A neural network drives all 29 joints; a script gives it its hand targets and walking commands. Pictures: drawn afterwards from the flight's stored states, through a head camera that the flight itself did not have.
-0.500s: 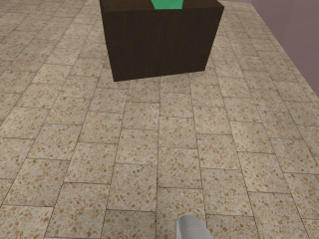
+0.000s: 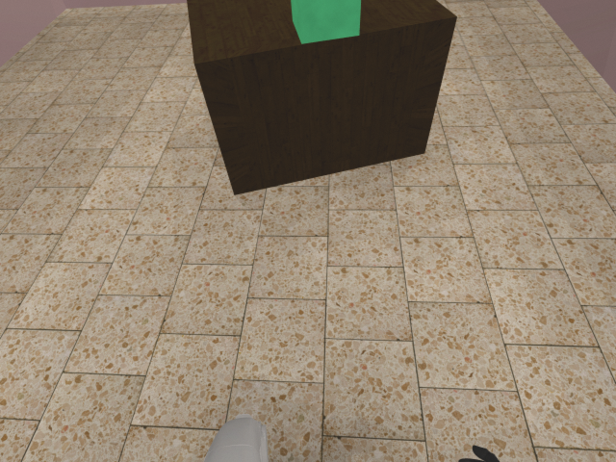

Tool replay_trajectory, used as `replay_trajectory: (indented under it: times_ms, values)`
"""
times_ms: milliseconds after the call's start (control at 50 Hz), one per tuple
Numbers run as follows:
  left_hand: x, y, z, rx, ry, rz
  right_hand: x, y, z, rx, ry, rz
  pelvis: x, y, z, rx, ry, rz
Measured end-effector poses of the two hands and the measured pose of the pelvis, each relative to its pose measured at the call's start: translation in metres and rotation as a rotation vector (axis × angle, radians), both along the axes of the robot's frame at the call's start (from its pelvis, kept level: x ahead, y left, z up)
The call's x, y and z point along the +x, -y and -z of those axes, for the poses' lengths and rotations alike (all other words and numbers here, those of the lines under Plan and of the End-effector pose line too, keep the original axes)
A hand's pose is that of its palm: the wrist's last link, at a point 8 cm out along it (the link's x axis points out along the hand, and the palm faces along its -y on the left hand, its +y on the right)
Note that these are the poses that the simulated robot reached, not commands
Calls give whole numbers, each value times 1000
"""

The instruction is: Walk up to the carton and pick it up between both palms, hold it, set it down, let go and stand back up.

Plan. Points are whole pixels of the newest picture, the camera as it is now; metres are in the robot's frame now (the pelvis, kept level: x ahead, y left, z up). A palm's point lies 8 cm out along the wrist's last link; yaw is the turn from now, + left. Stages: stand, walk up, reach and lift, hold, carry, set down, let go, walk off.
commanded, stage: walk up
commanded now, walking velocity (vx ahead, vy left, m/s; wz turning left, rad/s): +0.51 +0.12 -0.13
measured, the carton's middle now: out of the picture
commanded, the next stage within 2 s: none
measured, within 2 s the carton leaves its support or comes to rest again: neither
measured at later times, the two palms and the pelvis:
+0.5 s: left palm (176, 344) +0.31 +0.25 -0.14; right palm (468, 423) +0.18 -0.21 -0.14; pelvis +0.22 +0.02 -0.01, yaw -1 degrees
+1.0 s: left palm (206, 320) +0.36 +0.21 -0.16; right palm (419, 201) +0.61 -0.22 -0.12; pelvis +0.45 +0.00 -0.02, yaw -1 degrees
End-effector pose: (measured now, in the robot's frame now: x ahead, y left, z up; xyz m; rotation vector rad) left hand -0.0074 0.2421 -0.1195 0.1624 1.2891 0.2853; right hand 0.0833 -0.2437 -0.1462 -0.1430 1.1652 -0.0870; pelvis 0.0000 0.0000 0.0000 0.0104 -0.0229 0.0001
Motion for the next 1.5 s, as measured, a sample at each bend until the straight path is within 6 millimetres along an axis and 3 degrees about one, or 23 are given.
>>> replay_trajectory:
  times_ms: [60,140,200,240,320,420,500,560,620,660,700,800,900,960,1000,1040,1100,1200,1280,1340,1400,1440,1500]
  values:
    - [-18,-2,0,-20,-96,-52,61,-10,-11,-5,68,-55,27,-6,-2,-6,-2,4]
    - [-23,-2,6,-73,-198,-108,136,-35,-24,-4,150,-112,67,-19,0,-20,-4,0]
    - [-12,-2,23,-129,-260,-129,184,-54,-27,-23,216,-136,102,-32,11,-32,3,2]
    - [8,-4,36,-160,-284,-109,201,-61,-24,-43,244,-122,120,-38,19,-25,13,14]
    - [90,-15,47,-168,-197,-30,186,-59,-14,-56,136,-46,151,-42,18,-11,21,23]
    - [219,-22,42,-143,-12,82,133,-44,-9,-73,-89,72,190,-32,10,-4,13,22]
    - [319,-10,25,-125,118,168,101,-29,-7,-60,-242,165,225,-19,7,2,4,24]
    - [384,7,14,-92,190,239,95,-17,2,-24,-309,220,254,-4,11,12,-1,25]
    - [431,24,12,-56,253,264,111,-2,18,6,-345,229,284,12,21,4,-7,16]
    - [442,31,11,-42,262,242,140,7,22,10,-330,204,300,19,22,1,-15,6]
    - [440,36,12,-39,233,210,184,15,22,8,-268,173,316,22,19,-5,-21,3]
    - [410,40,14,-54,102,101,311,24,11,-8,-78,83,357,23,9,-12,-28,7]
    - [376,37,19,-85,-69,-19,430,5,-12,3,72,-19,402,16,3,-26,-27,-1]
    - [368,35,28,-132,-159,-75,493,-12,-23,-13,147,-73,432,7,7,-38,-22,3]
    - [370,31,39,-163,-209,-93,527,-23,-24,-33,193,-90,454,-2,15,-42,-14,10]
    - [384,25,48,-181,-242,-82,544,-30,-23,-50,216,-87,472,-8,21,-31,-3,17]
    - [436,12,52,-181,-210,-39,538,-30,-19,-65,150,-42,497,-12,19,-28,5,24]
    - [558,-2,46,-150,-50,56,494,-18,-16,-88,-62,60,541,-7,9,-24,5,22]
    - [657,6,33,-136,60,143,459,-7,-18,-88,-214,154,577,3,4,-22,-1,26]
    - [730,25,22,-132,135,218,444,1,-17,-69,-311,223,607,15,4,-13,-7,32]
    - [797,49,15,-113,202,291,445,10,-7,-25,-382,273,640,31,10,-2,-11,35]
    - [835,65,14,-87,252,316,456,19,6,2,-415,278,663,44,20,-4,-14,31]
    - [860,79,14,-63,281,296,502,34,17,13,-396,254,688,55,23,-9,-22,17]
